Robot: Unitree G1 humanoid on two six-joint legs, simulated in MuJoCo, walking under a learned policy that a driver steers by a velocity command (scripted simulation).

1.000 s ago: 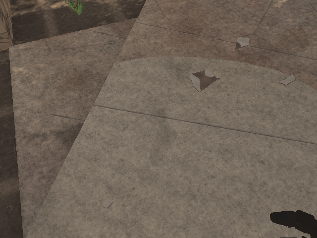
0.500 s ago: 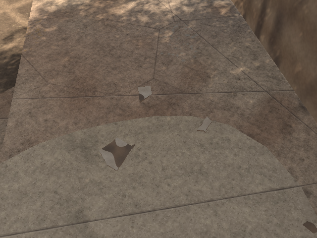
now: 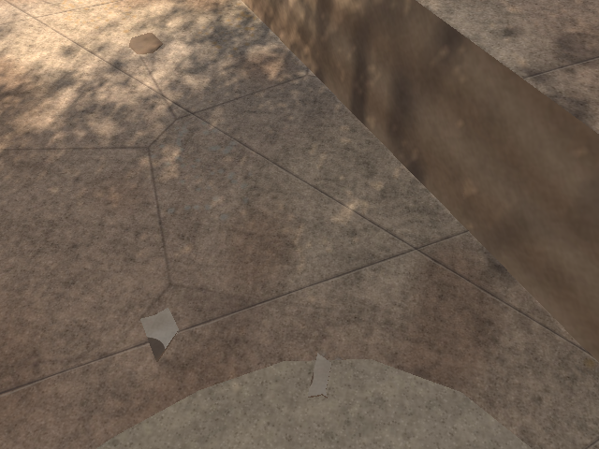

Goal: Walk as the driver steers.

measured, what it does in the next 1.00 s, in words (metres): walks ahead, turning left: right foot, then left foot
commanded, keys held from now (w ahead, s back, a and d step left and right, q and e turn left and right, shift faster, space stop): shift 0.04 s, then q+shift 0.36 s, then w+q+shift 0.44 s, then w+shift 0.16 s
